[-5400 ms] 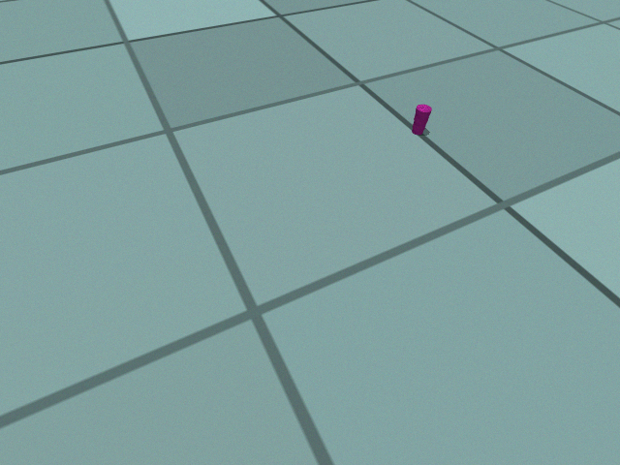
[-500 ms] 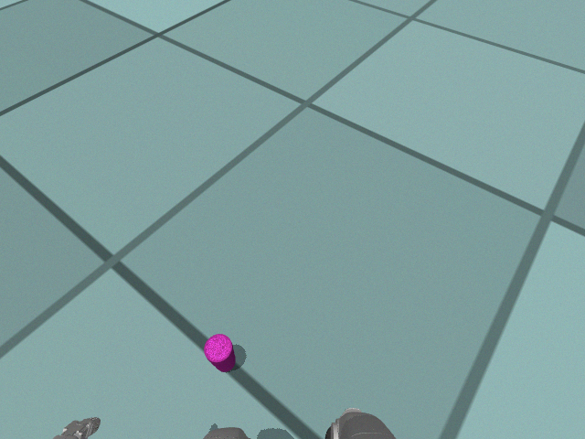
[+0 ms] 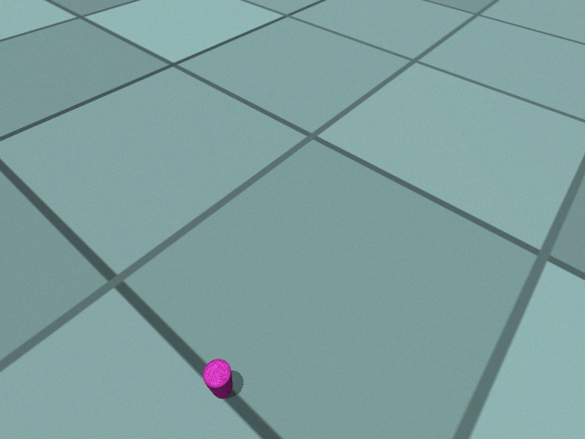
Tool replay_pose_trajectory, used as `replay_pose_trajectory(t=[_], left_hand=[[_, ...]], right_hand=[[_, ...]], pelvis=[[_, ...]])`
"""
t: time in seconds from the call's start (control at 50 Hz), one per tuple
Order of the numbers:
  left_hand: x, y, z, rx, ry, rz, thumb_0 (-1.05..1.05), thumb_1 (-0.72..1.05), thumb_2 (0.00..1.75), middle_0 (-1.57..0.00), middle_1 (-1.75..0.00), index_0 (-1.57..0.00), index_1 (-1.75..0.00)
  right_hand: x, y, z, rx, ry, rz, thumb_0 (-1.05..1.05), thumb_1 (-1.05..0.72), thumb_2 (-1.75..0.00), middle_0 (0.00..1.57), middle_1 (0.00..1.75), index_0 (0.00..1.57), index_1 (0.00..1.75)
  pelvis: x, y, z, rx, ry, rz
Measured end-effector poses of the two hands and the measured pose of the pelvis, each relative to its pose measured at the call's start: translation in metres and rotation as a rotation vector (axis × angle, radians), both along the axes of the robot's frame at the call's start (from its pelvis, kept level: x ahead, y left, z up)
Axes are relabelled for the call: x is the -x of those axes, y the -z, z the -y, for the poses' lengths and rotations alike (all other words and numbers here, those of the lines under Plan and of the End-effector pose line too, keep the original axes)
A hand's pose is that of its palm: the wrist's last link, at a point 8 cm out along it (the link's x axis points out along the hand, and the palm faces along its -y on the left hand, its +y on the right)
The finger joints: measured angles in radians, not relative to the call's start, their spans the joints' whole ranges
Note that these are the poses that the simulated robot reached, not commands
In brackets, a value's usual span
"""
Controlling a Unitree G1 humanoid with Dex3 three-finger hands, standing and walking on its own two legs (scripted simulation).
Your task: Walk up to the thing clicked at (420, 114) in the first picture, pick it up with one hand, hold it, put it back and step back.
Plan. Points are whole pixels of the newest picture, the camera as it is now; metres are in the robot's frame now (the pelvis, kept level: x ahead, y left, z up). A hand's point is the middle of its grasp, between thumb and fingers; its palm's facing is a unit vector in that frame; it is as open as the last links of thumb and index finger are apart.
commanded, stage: walk up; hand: left
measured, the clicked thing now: (220, 380) +0.40 +0.22 -0.70
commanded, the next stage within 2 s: none
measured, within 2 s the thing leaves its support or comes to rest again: neither
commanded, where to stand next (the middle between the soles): +0.06 +0.01 m, yaw -1 degrees
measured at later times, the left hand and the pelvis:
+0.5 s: hand out of the picture +0.08 +0.24 -0.15, palm faces +0.03 -0.94 -0.33, open 7.4 cm; pelvis +0.01 -0.01 +0.00, yaw +0 degrees
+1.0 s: hand out of the picture +0.11 +0.28 -0.16, palm faces +0.00 -0.92 -0.40, open 7.4 cm; pelvis -0.03 +0.01 -0.01, yaw +1 degrees
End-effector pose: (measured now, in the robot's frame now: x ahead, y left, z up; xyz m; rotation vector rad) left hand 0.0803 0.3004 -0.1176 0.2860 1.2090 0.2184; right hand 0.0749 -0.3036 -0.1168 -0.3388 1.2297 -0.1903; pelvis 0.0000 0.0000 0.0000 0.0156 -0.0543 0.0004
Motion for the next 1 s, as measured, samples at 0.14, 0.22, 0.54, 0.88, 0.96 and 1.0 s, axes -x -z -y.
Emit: replay_pose_trajectory(t=[0.14, 0.22, 0.54, 0.88, 0.96, 1.0], left_hand=[[0.013, -0.004, 0.002, -0.009, -0.025, -0.034, 0.01, 0.9, 0.89, -0.2, -0.3, -0.2, -0.3], [0.018, -0.005, 0.005, -0.011, -0.033, -0.047, 0.01, 0.9, 0.89, -0.2, -0.3, -0.2, -0.3], [0.0, -0.005, 0.013, -0.001, -0.025, -0.033, 0.01, 0.9, 0.89, -0.2, -0.3, -0.2, -0.3], [-0.025, -0.004, 0.0, -0.027, 0.001, 0.029, 0.0, 0.9, 0.89, -0.2, -0.3, -0.2, -0.3], [-0.021, -0.001, -0.015, -0.057, 0.024, 0.047, 0.0, 0.9, 0.89, -0.2, -0.3, -0.2, -0.3], [-0.019, 0.003, -0.025, -0.07, 0.04, 0.06, 0.0, 0.9, 0.89, -0.2, -0.3, -0.2, -0.3]], right_hand=[[-0.021, -0.001, 0.001, -0.016, -0.013, 0.034, 0.01, -0.9, -0.9, 0.21, 0.3, 0.2, 0.3], [-0.026, 0.0, 0.0, -0.027, -0.016, 0.033, 0.01, -0.9, -0.9, 0.21, 0.3, 0.2, 0.3], [-0.006, 0.005, 0.002, -0.031, 0.016, -0.039, 0.01, -0.9, -0.9, 0.21, 0.3, 0.2, 0.3], [-0.004, 0.006, 0.009, -0.001, 0.041, -0.022, 0.01, -0.9, -0.9, 0.21, 0.3, 0.2, 0.3], [0.003, 0.007, 0.012, 0.036, 0.029, -0.019, 0.01, -0.9, -0.9, 0.21, 0.3, 0.2, 0.3], [0.013, 0.006, 0.009, 0.053, 0.026, -0.02, 0.01, -0.9, -0.9, 0.21, 0.3, 0.2, 0.3]], pelvis=[[-0.003, -0.003, 0.004, 0.002, -0.004, 0.0], [-0.004, -0.004, 0.006, 0.003, -0.005, -0.005], [-0.013, -0.005, 0.009, 0.006, -0.007, -0.015], [0.001, 0.003, 0.004, 0.005, -0.012, -0.022], [0.022, 0.01, -0.006, 0.001, -0.019, -0.026], [0.032, 0.015, -0.013, 0.003, -0.026, -0.031]])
